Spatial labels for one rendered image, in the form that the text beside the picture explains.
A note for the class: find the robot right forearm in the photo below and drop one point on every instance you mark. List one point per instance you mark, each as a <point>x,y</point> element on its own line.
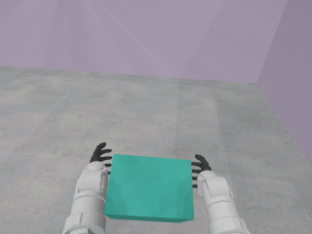
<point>220,204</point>

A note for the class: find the carton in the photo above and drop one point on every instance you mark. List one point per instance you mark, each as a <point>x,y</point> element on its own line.
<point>150,189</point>

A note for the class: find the robot right hand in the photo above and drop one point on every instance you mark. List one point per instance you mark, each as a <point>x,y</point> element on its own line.
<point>204,165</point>

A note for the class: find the robot left hand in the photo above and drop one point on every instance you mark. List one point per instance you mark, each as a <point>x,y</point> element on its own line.
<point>98,152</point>

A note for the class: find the robot left forearm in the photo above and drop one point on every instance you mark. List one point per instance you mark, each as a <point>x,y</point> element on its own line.
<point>88,205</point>

